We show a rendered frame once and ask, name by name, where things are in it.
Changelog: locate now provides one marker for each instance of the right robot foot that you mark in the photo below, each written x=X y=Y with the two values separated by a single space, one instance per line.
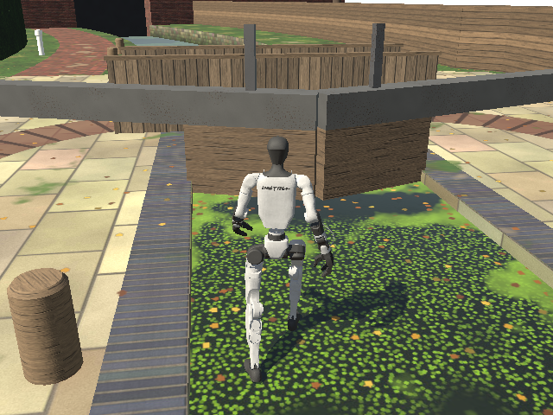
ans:
x=292 y=324

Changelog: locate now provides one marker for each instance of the left robot foot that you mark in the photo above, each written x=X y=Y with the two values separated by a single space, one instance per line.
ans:
x=255 y=374

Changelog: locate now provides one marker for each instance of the robot right upper arm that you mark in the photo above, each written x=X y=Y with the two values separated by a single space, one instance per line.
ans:
x=308 y=197

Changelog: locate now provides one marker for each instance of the robot left upper arm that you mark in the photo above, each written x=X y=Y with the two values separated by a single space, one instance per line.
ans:
x=245 y=193

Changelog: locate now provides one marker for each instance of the robot right hand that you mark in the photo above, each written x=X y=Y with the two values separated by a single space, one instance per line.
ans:
x=329 y=263

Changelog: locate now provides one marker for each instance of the robot foot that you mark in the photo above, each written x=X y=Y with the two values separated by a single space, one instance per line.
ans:
x=292 y=324
x=255 y=374

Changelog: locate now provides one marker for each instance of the robot left forearm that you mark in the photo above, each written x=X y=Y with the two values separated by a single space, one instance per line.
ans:
x=237 y=222

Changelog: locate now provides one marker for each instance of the robot right forearm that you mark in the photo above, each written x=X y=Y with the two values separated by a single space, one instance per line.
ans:
x=320 y=236

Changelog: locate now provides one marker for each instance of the robot left hand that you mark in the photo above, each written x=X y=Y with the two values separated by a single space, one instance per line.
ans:
x=244 y=225

